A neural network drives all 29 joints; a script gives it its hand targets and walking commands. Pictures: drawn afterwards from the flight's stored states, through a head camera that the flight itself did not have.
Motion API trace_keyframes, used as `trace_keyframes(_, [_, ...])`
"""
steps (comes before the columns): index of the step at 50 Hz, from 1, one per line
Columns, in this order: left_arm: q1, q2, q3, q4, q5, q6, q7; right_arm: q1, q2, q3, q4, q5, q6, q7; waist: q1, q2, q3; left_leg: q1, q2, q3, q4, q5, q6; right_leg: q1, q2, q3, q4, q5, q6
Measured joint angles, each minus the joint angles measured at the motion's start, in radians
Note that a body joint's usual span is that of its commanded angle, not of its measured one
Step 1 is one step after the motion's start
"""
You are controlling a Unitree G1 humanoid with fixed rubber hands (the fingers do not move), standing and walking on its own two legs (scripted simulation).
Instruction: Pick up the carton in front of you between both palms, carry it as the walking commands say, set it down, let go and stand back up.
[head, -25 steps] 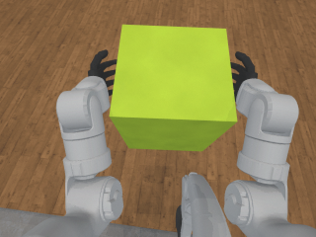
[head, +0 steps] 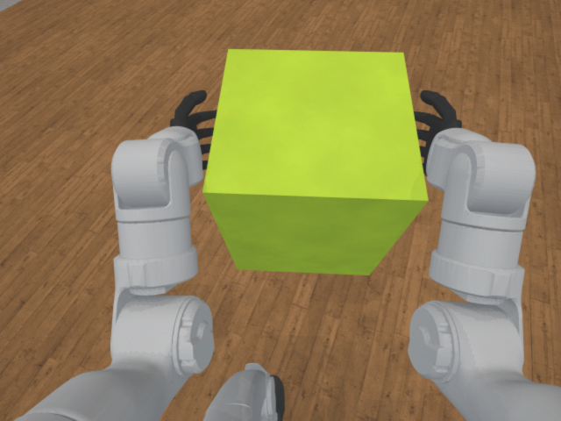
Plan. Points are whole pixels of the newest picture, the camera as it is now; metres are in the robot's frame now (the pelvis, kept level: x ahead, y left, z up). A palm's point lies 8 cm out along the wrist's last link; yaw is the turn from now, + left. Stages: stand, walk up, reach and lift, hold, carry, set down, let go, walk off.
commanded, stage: carry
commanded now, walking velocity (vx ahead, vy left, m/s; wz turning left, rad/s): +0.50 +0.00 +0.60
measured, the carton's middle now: (308, 177) +0.41 +0.00 +0.12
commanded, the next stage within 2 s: none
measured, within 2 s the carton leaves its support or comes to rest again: neither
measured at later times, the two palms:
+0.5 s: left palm (221, 71) +0.69 +0.18 +0.10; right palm (374, 57) +0.72 -0.12 +0.11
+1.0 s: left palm (273, 13) +0.98 +0.10 +0.09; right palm (395, 19) +0.91 -0.19 +0.09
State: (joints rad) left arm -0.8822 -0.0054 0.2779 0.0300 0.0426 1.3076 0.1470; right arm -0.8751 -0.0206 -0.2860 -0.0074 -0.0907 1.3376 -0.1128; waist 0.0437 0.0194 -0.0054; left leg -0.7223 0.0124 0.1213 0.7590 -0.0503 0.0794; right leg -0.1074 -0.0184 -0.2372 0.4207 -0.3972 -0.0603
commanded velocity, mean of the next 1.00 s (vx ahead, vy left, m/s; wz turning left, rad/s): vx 0.50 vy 0.00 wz -0.41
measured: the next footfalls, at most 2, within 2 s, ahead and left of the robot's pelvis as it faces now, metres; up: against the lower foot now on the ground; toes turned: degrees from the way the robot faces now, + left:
left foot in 0.10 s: +0.25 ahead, +0.06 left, +0.00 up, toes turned +9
right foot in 0.56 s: +0.55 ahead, -0.10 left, +0.00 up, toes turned -7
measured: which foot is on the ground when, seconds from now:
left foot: up 0.00-0.08, down 0.10-0.58, up 0.60-0.92, down 0.94-1.00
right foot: down 0.00-0.10, up 0.12-0.54, down 0.56-0.94, up 0.96-1.00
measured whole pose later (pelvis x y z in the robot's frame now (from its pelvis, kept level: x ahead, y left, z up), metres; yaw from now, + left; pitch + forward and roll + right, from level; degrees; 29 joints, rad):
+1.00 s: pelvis +0.69 +0.02 -0.01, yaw -15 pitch +4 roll +1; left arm -0.15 -0.13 0.14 -0.31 0.12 1.22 0.08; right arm -0.17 0.14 -0.08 -0.27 -0.12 1.19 -0.07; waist 0.00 -0.03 -0.17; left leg -0.44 0.10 0.19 0.53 -0.15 0.01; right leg -0.28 0.00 0.02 0.88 -0.48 -0.02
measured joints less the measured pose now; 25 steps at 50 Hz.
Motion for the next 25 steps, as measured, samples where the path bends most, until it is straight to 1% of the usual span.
trace_keyframes(2, [-0.019,0.008,0.002,0.042,0.010,0.018,-0.006,-0.025,-0.019,0.009,0.057,0.009,0.014,0.000,-0.024,0.006,-0.027,0.075,-0.027,0.044,-0.127,0.043,0.013,0.062,-0.008,-0.015,0.009,-0.045,0.020])
trace_keyframes(3, [-0.025,0.013,0.005,0.059,0.015,0.029,-0.008,-0.038,-0.026,0.015,0.091,0.014,0.018,0.000,-0.038,0.006,-0.037,0.121,-0.043,0.063,-0.171,0.045,0.022,0.082,-0.015,-0.021,0.046,-0.069,0.032])
trace_keyframes(4, [-0.028,0.019,0.008,0.076,0.019,0.041,-0.012,-0.052,-0.031,0.023,0.127,0.020,0.020,-0.005,-0.053,0.008,-0.044,0.181,-0.060,0.079,-0.224,0.051,0.029,0.086,-0.026,-0.025,0.123,-0.089,0.044])
trace_keyframes(5, [-0.031,0.027,0.012,0.091,0.023,0.053,-0.016,-0.067,-0.033,0.032,0.163,0.023,0.022,-0.009,-0.068,0.012,-0.051,0.244,-0.071,0.077,-0.263,-0.002,0.049,0.068,-0.039,-0.024,0.243,-0.098,0.055])
trace_keyframes(6, [-0.041,0.038,0.015,0.110,0.023,0.060,-0.021,-0.079,-0.035,0.038,0.191,0.027,0.021,-0.011,-0.091,-0.006,-0.053,0.255,-0.090,0.074,-0.233,-0.080,0.069,0.021,-0.060,0.003,0.393,-0.085,0.067])
trace_keyframes(7, [-0.048,0.046,0.018,0.129,0.025,0.063,-0.024,-0.092,-0.038,0.046,0.219,0.034,0.019,-0.016,-0.114,-0.017,-0.051,0.248,-0.102,0.068,-0.187,-0.125,0.082,-0.050,-0.051,0.065,0.566,-0.106,0.081])
trace_keyframes(8, [-0.050,0.049,0.028,0.145,0.028,0.066,-0.024,-0.100,-0.039,0.053,0.246,0.037,0.018,-0.020,-0.133,-0.018,-0.047,0.251,-0.110,0.059,-0.164,-0.143,0.091,-0.129,-0.027,0.127,0.731,-0.122,0.087])
trace_keyframes(9, [-0.047,0.046,0.038,0.156,0.032,0.071,-0.024,-0.100,-0.040,0.058,0.267,0.044,0.018,-0.023,-0.148,-0.017,-0.042,0.263,-0.118,0.047,-0.162,-0.148,0.090,-0.204,-0.007,0.173,0.853,-0.114,0.084])
trace_keyframes(10, [-0.043,0.039,0.047,0.164,0.041,0.076,-0.024,-0.094,-0.042,0.063,0.280,0.052,0.019,-0.026,-0.157,-0.014,-0.035,0.281,-0.124,0.034,-0.171,-0.155,0.087,-0.274,0.002,0.204,0.923,-0.094,0.078])
trace_keyframes(11, [-0.039,0.031,0.056,0.169,0.051,0.080,-0.024,-0.086,-0.043,0.066,0.289,0.060,0.019,-0.028,-0.160,-0.012,-0.029,0.301,-0.128,0.022,-0.187,-0.161,0.083,-0.338,0.001,0.223,0.948,-0.072,0.072])
trace_keyframes(12, [-0.034,0.023,0.064,0.173,0.060,0.082,-0.024,-0.076,-0.042,0.068,0.297,0.066,0.017,-0.029,-0.159,-0.011,-0.023,0.323,-0.130,0.012,-0.207,-0.166,0.079,-0.395,-0.008,0.236,0.937,-0.051,0.069])
trace_keyframes(14, [-0.018,0.014,0.074,0.179,0.073,0.078,-0.025,-0.056,-0.031,0.064,0.309,0.065,0.004,-0.030,-0.146,-0.011,-0.016,0.367,-0.128,-0.004,-0.248,-0.177,0.069,-0.487,-0.035,0.243,0.857,-0.011,0.069])
trace_keyframes(17, [0.023,0.009,0.075,0.177,0.070,0.052,-0.025,-0.014,0.001,0.051,0.303,0.044,-0.025,-0.030,-0.114,-0.011,-0.011,0.436,-0.111,-0.022,-0.312,-0.197,0.052,-0.571,-0.069,0.229,0.668,0.064,0.077])
trace_keyframes(19, [0.054,0.009,0.065,0.165,0.058,0.027,-0.026,0.019,0.024,0.041,0.278,0.027,-0.046,-0.030,-0.089,-0.014,-0.006,0.487,-0.095,-0.030,-0.354,-0.213,0.036,-0.590,-0.078,0.213,0.523,0.132,0.076])
trace_keyframes(22, [0.107,0.004,0.041,0.139,0.037,-0.019,-0.026,0.074,0.059,0.023,0.223,-0.001,-0.079,-0.029,-0.049,-0.023,0.000,0.572,-0.069,-0.030,-0.408,-0.250,0.010,-0.572,-0.067,0.176,0.310,0.258,0.063])
trace_keyframes(25, [0.173,-0.006,0.013,0.100,0.022,-0.063,-0.026,0.140,0.093,0.010,0.161,-0.032,-0.110,-0.018,-0.012,-0.030,-0.001,0.663,-0.041,-0.013,-0.432,-0.312,-0.019,-0.498,-0.028,0.112,0.110,0.383,0.042])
